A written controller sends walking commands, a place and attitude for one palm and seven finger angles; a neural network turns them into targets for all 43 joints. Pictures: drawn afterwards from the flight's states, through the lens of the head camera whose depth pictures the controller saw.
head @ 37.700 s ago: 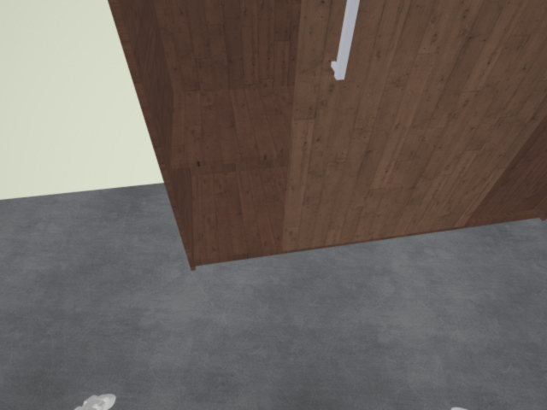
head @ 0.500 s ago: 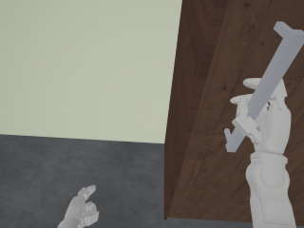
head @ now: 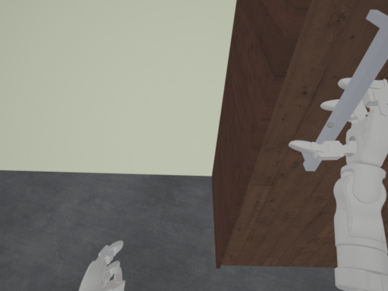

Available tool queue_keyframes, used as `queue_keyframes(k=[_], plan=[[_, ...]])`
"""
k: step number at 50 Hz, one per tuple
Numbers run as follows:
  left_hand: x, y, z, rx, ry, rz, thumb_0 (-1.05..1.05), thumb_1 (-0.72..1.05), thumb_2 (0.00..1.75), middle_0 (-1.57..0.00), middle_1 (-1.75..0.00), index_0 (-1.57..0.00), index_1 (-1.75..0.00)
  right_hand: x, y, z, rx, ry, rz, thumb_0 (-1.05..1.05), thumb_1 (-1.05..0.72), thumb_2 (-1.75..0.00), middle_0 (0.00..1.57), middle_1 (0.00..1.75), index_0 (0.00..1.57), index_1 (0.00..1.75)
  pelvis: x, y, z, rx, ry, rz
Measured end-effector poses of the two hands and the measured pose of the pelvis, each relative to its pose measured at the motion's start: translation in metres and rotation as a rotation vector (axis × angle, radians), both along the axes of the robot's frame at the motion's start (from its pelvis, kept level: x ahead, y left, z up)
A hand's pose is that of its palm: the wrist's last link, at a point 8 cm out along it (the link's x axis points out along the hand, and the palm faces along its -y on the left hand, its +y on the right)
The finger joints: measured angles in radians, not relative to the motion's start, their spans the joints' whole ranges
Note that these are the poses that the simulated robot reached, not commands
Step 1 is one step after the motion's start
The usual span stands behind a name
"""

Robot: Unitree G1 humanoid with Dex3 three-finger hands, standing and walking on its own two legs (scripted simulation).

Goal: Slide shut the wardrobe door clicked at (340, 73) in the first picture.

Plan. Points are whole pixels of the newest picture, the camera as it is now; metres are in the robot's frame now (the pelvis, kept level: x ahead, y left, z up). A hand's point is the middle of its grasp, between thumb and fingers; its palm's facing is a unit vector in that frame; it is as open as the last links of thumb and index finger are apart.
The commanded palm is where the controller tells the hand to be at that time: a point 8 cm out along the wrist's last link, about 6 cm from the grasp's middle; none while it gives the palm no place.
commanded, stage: loosen the grip on the handle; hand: right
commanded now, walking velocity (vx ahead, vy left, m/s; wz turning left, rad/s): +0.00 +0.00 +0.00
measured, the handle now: (336, 105) +0.38 -0.22 +0.24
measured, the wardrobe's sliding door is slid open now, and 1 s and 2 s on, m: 0.00 0.00 0.00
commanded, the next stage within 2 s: slip the hand off the handle in 0.20 s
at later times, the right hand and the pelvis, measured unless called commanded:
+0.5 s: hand (339, 126) +0.34 -0.22 +0.22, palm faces +0.14 +0.98 -0.10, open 14.7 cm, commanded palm +0.31 -0.29 +0.22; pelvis +0.02 -0.02 +0.00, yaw -1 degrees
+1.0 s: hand (376, 128) +0.34 -0.28 +0.23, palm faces +0.27 +0.96 -0.05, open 14.7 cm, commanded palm +0.28 -0.32 +0.22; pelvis +0.01 -0.02 +0.00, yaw +0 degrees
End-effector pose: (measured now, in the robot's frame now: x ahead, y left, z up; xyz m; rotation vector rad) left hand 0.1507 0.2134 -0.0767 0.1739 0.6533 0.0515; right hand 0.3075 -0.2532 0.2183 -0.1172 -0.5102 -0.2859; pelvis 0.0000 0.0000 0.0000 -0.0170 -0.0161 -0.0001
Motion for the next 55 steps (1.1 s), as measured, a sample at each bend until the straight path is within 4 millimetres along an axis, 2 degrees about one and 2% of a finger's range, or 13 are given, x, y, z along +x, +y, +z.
queue_keyframes(k=[7,12,16,24,30,35,40,45,48,52,55], plan=[[-0.014,0.042,-0.009,0.082,0.082,0.052,0.02,0.90,0.90,-0.20,-0.30,-0.20,-0.30,0.001,-0.005,0.000,-0.061,-0.018,0.039,0.00,0.48,-0.23,0.45,1.35,0.24,1.24,-0.002,0.008,-0.002,0.014,0.024,-0.022],[-0.005,0.048,-0.009,0.108,0.089,0.065,0.02,0.90,0.90,-0.20,-0.30,-0.20,-0.30,0.002,-0.008,-0.001,-0.049,-0.021,0.074,-0.01,0.53,-0.21,0.46,1.33,0.25,1.20,0.003,0.004,-0.001,0.020,0.037,-0.035],[0.013,0.034,-0.005,0.102,0.059,0.046,0.02,0.91,0.90,-0.20,-0.30,-0.20,-0.30,0.003,-0.010,-0.002,-0.035,-0.031,0.093,-0.01,0.55,-0.20,0.47,1.32,0.25,1.17,0.010,-0.004,0.000,0.019,0.045,-0.036],[0.044,-0.012,0.004,0.052,-0.004,-0.007,0.02,0.90,0.90,-0.20,-0.30,-0.20,-0.30,0.006,-0.021,0.000,-0.068,-0.039,0.154,-0.01,0.56,-0.20,0.55,1.29,0.26,1.16,0.020,-0.019,0.001,0.018,0.049,-0.025],[0.047,-0.037,0.004,0.017,-0.012,-0.019,0.01,0.90,0.90,-0.20,-0.30,-0.20,-0.30,0.007,-0.028,0.002,-0.046,-0.022,0.193,-0.01,0.56,-0.20,0.57,1.24,0.26,1.16,0.023,-0.028,0.001,0.018,0.038,-0.018],[0.038,-0.042,0.000,0.015,0.015,-0.011,0.01,0.90,0.90,-0.20,-0.30,-0.20,-0.30,0.007,-0.035,0.002,-0.026,-0.011,0.179,-0.01,0.56,-0.20,0.59,1.23,0.26,1.16,0.021,-0.030,0.000,0.017,0.032,-0.014],[0.022,-0.032,-0.005,0.033,0.055,0.013,0.01,0.90,0.90,-0.20,-0.30,-0.20,-0.30,0.006,-0.045,0.002,-0.034,0.002,0.143,-0.01,0.56,-0.20,0.60,1.22,0.26,1.16,0.017,-0.028,0.000,0.016,0.033,-0.012],[0.006,-0.012,-0.009,0.062,0.089,0.049,0.01,0.90,0.90,-0.20,-0.30,-0.20,-0.30,0.006,-0.054,0.002,-0.046,0.015,0.118,-0.01,0.56,-0.20,0.60,1.22,0.26,1.16,0.012,-0.022,0.000,0.015,0.036,-0.010],[-0.003,0.001,-0.010,0.074,0.100,0.073,0.01,0.90,0.90,-0.20,-0.30,-0.20,-0.30,0.003,-0.066,0.002,-0.023,0.022,0.073,-0.01,0.56,-0.20,0.57,1.23,0.26,1.16,0.010,-0.018,0.000,0.013,0.036,-0.007],[-0.009,0.016,-0.009,0.090,0.098,0.087,0.01,0.90,0.90,-0.20,-0.30,-0.20,-0.30,-0.014,-0.087,0.001,0.000,0.014,-0.009,-0.01,0.55,-0.20,0.45,1.21,0.26,1.16,0.011,-0.014,-0.001,0.011,0.037,-0.003],[-0.008,0.022,-0.007,0.104,0.089,0.072,0.02,0.90,0.90,-0.20,-0.30,-0.20,-0.30,-0.032,-0.089,0.002,-0.034,-0.006,-0.023,-0.01,0.55,-0.20,0.38,1.19,0.25,1.16,0.012,-0.012,-0.001,0.012,0.032,-0.007]])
